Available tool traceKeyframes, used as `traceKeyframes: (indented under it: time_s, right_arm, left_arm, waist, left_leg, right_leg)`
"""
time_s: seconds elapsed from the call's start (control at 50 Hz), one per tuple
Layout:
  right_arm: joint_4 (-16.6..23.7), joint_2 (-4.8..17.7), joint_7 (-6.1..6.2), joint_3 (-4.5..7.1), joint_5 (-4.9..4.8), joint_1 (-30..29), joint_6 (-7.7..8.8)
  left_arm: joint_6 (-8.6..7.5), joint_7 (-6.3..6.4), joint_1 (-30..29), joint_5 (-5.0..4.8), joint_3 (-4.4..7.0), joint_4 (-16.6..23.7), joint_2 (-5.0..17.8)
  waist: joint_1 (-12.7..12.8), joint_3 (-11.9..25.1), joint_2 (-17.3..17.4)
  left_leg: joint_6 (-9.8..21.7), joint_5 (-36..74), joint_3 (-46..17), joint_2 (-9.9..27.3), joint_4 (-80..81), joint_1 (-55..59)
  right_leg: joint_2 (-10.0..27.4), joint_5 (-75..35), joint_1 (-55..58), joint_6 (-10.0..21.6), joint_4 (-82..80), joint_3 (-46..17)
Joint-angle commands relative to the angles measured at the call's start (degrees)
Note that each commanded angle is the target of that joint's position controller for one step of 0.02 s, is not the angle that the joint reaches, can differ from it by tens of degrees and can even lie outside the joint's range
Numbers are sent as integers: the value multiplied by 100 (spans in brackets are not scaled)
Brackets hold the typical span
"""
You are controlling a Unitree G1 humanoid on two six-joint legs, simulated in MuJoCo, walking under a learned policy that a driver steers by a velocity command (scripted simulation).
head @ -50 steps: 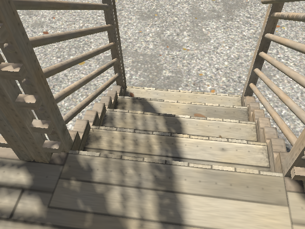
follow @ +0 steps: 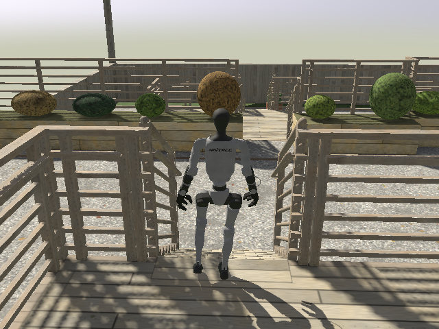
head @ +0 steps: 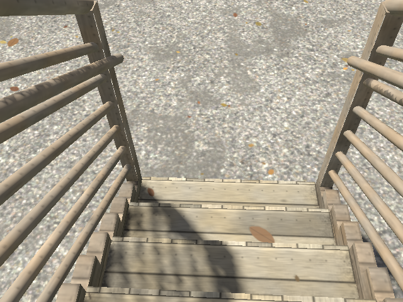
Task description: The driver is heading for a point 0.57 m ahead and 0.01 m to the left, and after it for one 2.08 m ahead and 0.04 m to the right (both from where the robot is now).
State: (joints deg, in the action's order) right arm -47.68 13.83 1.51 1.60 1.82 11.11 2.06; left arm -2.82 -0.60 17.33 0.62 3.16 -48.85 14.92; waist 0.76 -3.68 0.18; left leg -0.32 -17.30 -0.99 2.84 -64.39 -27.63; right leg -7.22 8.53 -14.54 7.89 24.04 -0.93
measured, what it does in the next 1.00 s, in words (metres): goes down: left foot, then right foot 0.17 m lower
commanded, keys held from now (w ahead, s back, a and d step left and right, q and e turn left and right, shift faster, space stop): w+e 0.06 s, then w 0.64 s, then no key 0.30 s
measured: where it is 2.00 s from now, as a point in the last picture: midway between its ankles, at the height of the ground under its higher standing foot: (206, 294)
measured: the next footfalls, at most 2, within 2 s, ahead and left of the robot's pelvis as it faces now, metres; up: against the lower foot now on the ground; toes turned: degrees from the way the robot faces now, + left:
left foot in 0.42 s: +0.26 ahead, +0.13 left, +0.00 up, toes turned -7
right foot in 0.78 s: +0.45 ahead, -0.06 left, -0.17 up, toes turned -9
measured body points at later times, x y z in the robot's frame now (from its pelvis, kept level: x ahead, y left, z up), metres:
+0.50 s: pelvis +0.24 +0.04 -0.03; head +0.23 +0.04 +0.42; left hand +0.33 +0.31 -0.16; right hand +0.22 -0.26 -0.16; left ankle +0.22 +0.14 -0.74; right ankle +0.14 -0.05 -0.67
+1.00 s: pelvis +0.47 +0.00 -0.20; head +0.49 +0.00 +0.25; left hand +0.45 +0.25 -0.34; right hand +0.50 -0.24 -0.34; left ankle +0.56 +0.14 -0.87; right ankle +0.41 -0.06 -0.91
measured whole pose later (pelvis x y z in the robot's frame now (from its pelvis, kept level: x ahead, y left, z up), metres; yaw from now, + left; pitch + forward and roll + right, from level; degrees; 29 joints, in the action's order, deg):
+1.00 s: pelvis +0.47 +0.00 -0.20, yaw -7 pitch +0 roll -1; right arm -55.7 10.2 1.8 2.3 2.2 14.6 0.4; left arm -5.2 0.6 25.6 0.0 0.2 -58.5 11.4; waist 1.3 -1.8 1.2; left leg 1.0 -2.4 -5.6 0.5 -56.9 -34.7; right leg -5.1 25.3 -13.6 5.9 39.3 4.2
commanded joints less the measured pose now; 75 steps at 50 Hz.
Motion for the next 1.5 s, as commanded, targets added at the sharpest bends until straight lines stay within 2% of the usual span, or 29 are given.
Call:
traceKeyframes:
  time_s: [0.02,0.08,0.16,0.32,0.38,0.4,0.42,0.44,0.46,0.5,0.56,0.64,0.74,0.78,0.8,0.84,0.88,0.9,0.98,1.02,1.1,1.16,1.2,1.22,1.24,1.28,1.32,1.36,1.5]
  right_arm:
    - [313,369,-2,111,65,333,-143]
    - [464,261,-119,48,182,-71,-201]
    - [282,548,-126,139,20,-142,-202]
    - [289,778,-174,226,63,-433,-87]
    - [-151,812,-122,319,52,1073,47]
    - [-328,914,-110,403,-46,1708,141]
    - [-688,934,-93,457,-73,3178,196]
    - [-699,1263,-120,495,-110,3336,297]
    - [-586,1369,-200,443,-223,2615,354]
    - [-416,1235,-123,447,-120,1678,403]
    - [-310,1152,-94,346,104,1110,554]
    - [-576,801,75,274,-264,846,698]
    - [-806,248,227,196,-229,1893,325]
    - [-662,544,207,283,-173,699,226]
    - [-390,434,94,270,-375,1389,199]
    - [-658,453,249,255,-253,2021,341]
    - [-704,451,95,275,132,1730,136]
    - [-767,234,80,250,272,1711,12]
    - [-947,360,21,261,-39,1591,-275]
    - [-563,527,-9,291,-1,39,-59]
    - [-498,-148,-190,54,-174,-222,155]
    - [-760,182,-225,123,-216,418,0]
    - [-1272,501,-187,273,-161,1842,118]
    - [-1580,1045,-234,389,-58,2461,144]
    - [-1500,1029,-348,397,-156,2644,7]
    - [-1261,627,-336,177,-374,2308,-48]
    - [-828,622,20,105,-218,1355,-139]
    - [-724,613,149,-7,-24,1216,-215]
    - [-637,428,291,-302,-255,1747,-10]
  left_arm:
    - [-112,25,302,-80,156,286,782]
    - [37,107,614,-141,178,330,829]
    - [-10,90,941,19,106,355,678]
    - [9,240,1509,127,143,185,838]
    - [-23,257,552,19,122,347,959]
    - [-37,202,280,89,138,351,1054]
    - [-80,200,-639,-1,150,440,1022]
    - [-168,155,-686,2,61,736,537]
    - [-226,207,-211,93,-20,880,364]
    - [-77,268,-219,194,48,613,780]
    - [200,50,-812,135,131,744,833]
    - [187,-302,-513,17,-122,554,105]
    - [151,-181,-920,287,-194,500,330]
    - [34,91,1993,304,120,-463,738]
    - [-54,28,2121,209,76,-369,1087]
    - [-216,-8,1715,19,133,-281,966]
    - [-279,161,487,-101,-35,24,648]
    - [-346,169,430,-12,-114,-152,539]
    - [-395,126,451,-119,-164,-610,407]
    - [-381,290,1365,-142,-251,-1002,185]
    - [-306,341,1149,-18,-233,-1045,201]
    - [-86,372,1303,207,-241,-1034,-62]
    - [48,397,1431,202,-204,-956,58]
    - [34,362,2178,26,-231,-1099,-295]
    - [102,439,2563,-224,-224,-1172,-377]
    - [287,516,1777,70,-153,-1077,-22]
    - [508,499,570,200,-196,-590,26]
    - [714,544,67,165,-265,-411,-183]
    - [816,576,-616,212,-389,168,-495]
  waist:
    - [-203,410,-270]
    - [-73,358,-485]
    - [50,510,-569]
    - [275,-9,-290]
    - [-520,353,-365]
    - [-769,686,-365]
    - [-1890,803,24]
    - [-1702,533,1261]
    - [-788,-2,1222]
    - [-292,-625,90]
    - [0,-511,-56]
    - [294,133,153]
    - [-306,-470,8]
    - [1516,370,-925]
    - [792,1144,-783]
    - [354,1023,-660]
    - [-262,818,512]
    - [-344,400,-30]
    - [-523,564,-332]
    - [279,122,-346]
    - [178,-143,-240]
    - [184,-365,-409]
    - [-237,-14,307]
    - [-119,689,1428]
    - [-180,1505,1419]
    - [-236,1143,656]
    - [-221,522,314]
    - [-133,295,173]
    - [-250,580,543]
  left_leg:
    - [-186,473,4,-5,1038,149]
    - [-277,1201,114,-158,1292,-156]
    - [-139,1964,-9,-58,939,-239]
    - [234,728,-51,-67,1044,-1394]
    - [592,335,291,-556,1677,1178]
    - [631,1113,134,-549,2163,2066]
    - [845,1834,249,-461,2925,3465]
    - [1322,2384,-1571,826,3614,3907]
    - [1658,2494,-3344,1566,4089,3485]
    - [1658,1135,-3190,1606,4101,2405]
    - [1488,355,-2046,907,4218,495]
    - [735,-1451,-298,-190,3454,-1604]
    - [658,-119,-285,-362,1012,733]
    - [457,-1741,302,-1031,-3538,-1397]
    - [482,-3272,-162,-1269,-4630,-2357]
    - [741,-2041,-942,-707,-3186,-3617]
    - [204,-169,-845,-366,-1096,-2216]
    - [18,185,-904,-211,-16,-1372]
    - [168,2500,-72,-249,920,925]
    - [227,3227,-416,-176,2043,-1275]
    - [138,4633,-242,-151,3748,720]
    - [281,3944,45,69,4766,1503]
    - [330,4366,57,282,5128,2895]
    - [441,7912,-279,916,3568,4100]
    - [960,7706,-906,1608,2421,5125]
    - [1358,5608,-1663,1971,3354,3851]
    - [1958,2189,-2067,2012,4570,1965]
    - [1956,2866,-1720,1779,4483,810]
    - [1573,1780,-1604,964,3889,1064]
  right_leg:
    - [1238,-2053,17,639,-1018,-1376]
    - [1210,-2173,114,476,-1061,-1498]
    - [1353,-2360,591,156,-782,-1588]
    - [1808,-3669,1917,827,223,-2044]
    - [1448,-6281,487,362,1537,-1313]
    - [1073,-4604,-90,117,2549,-1128]
    - [628,-3440,-1245,-103,4629,-821]
    - [-246,1008,-2784,-352,6469,-573]
    - [-110,2240,-3689,-306,5790,-1054]
    - [522,1977,-3758,-511,4756,-1229]
    - [571,-312,-2145,-726,3485,-315]
    - [353,-4808,1519,-787,1574,491]
    - [711,-3489,223,-749,-768,308]
    - [1332,-4740,3349,49,-1058,61]
    - [2350,-6511,4238,159,621,-789]
    - [3007,-6287,4430,459,1006,-1069]
    - [2730,-4423,1967,920,156,-1237]
    - [2775,-5884,777,1208,391,-1346]
    - [1724,-4197,-1233,539,1155,-291]
    - [1471,-1229,568,375,1884,-912]
    - [1291,145,-1121,433,2212,-1015]
    - [1286,-194,-1084,342,2939,-1017]
    - [831,561,-1336,293,4648,-806]
    - [203,3763,-2152,40,6607,-259]
    - [-54,5684,-3270,-85,8710,39]
    - [12,4438,-4090,-333,9965,-67]
    - [272,2456,-4027,-575,9612,-208]
    - [103,2132,-3669,-673,10047,-129]
    - [-189,1251,-4931,-1164,10272,-378]
Velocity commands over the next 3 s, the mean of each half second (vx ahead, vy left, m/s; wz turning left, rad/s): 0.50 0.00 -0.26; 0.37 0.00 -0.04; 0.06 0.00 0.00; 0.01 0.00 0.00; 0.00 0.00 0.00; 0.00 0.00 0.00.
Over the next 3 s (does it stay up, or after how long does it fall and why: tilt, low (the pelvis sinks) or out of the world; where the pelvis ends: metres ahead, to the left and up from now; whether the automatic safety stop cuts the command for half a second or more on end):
stays up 0.42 0.03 -0.16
